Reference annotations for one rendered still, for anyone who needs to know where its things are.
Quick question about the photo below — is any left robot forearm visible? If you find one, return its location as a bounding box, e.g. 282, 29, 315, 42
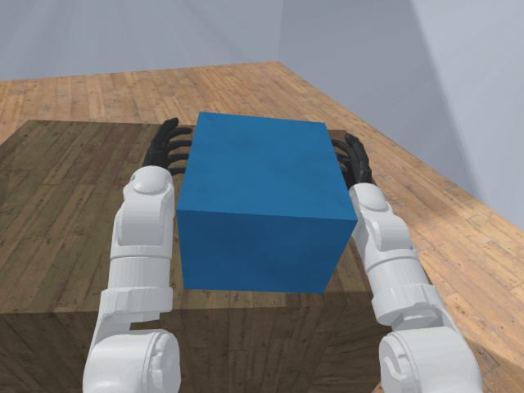
83, 165, 174, 393

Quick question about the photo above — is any robot right hand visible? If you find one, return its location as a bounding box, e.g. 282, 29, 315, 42
331, 133, 373, 191

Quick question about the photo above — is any pedestal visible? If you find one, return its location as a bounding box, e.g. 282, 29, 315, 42
0, 120, 433, 393

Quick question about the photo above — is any right robot upper arm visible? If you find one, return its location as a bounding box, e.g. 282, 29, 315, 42
379, 327, 483, 393

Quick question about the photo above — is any carton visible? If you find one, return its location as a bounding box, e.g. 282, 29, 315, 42
176, 111, 358, 294

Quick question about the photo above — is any right robot forearm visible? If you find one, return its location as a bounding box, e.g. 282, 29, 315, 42
348, 183, 482, 388

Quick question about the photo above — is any left robot upper arm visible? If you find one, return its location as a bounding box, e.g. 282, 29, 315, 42
84, 329, 181, 393

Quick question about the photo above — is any robot left hand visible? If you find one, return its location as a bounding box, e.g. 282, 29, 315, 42
142, 117, 192, 176

